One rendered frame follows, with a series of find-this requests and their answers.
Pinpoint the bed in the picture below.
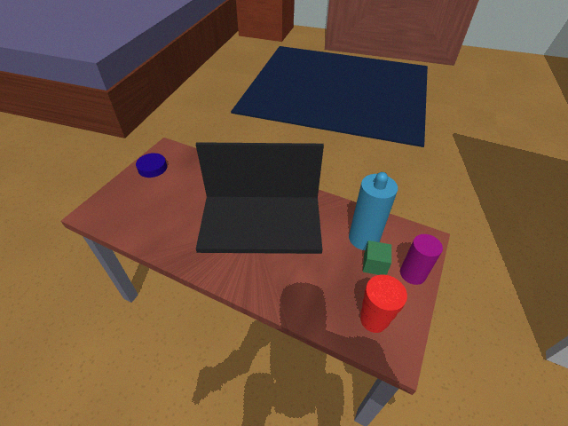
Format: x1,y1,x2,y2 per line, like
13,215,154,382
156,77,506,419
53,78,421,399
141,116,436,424
0,0,239,138

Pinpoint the coffee table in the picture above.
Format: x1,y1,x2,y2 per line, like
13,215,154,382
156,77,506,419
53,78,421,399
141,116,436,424
61,138,450,426

